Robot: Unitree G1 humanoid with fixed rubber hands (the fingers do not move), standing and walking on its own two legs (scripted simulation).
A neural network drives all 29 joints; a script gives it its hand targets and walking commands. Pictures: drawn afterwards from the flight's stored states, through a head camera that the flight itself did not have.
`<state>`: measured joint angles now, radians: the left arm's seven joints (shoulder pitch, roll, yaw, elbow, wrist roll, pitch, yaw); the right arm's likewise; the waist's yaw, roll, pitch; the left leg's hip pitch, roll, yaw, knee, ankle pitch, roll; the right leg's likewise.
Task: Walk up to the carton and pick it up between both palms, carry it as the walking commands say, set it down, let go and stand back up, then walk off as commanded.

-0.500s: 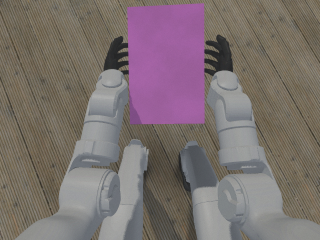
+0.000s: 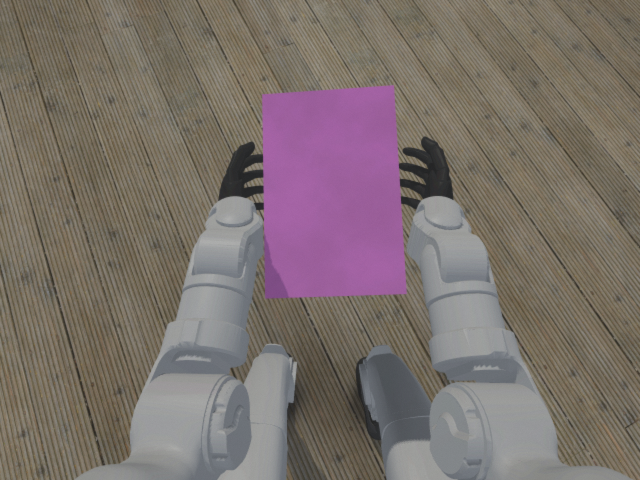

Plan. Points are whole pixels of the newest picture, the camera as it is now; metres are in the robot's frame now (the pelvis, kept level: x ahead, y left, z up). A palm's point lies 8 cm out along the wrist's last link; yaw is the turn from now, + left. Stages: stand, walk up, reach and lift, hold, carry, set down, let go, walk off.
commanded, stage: reach and lift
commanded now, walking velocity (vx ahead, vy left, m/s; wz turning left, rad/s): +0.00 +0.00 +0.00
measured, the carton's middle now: (334, 208) +0.44 -0.01 -0.09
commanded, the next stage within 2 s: hold in 1.74 s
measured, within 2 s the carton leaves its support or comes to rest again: neither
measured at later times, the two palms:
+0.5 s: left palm (227, 170) +0.41 +0.10 +0.08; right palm (474, 174) +0.40 -0.14 +0.08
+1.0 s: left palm (207, 176) +0.39 +0.11 +0.11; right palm (477, 176) +0.38 -0.12 +0.11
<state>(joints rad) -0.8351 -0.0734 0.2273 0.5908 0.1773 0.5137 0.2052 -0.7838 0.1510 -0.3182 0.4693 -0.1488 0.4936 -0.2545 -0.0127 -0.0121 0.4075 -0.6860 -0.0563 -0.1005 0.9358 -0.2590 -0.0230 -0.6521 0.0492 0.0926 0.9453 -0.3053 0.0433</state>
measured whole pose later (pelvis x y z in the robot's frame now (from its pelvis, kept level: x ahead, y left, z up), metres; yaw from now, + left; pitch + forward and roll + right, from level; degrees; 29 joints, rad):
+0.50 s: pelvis +0.09 +0.00 +0.05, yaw +0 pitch -3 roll -1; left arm -0.47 -0.19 0.23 0.66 0.24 0.59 0.20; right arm -0.42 0.20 -0.29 0.57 -0.23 0.57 -0.20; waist -0.03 -0.01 -0.02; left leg -0.30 -0.04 -0.10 0.63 -0.27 -0.01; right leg -0.25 0.03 0.10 0.61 -0.30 0.03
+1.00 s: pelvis +0.07 +0.00 +0.05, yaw +0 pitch -9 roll +0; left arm -0.60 -0.17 0.31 0.75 0.29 0.71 0.20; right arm -0.55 0.22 -0.36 0.64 -0.29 0.70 -0.23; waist 0.00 -0.01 0.00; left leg -0.22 -0.04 -0.10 0.62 -0.25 -0.01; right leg -0.19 0.03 0.10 0.63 -0.29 0.02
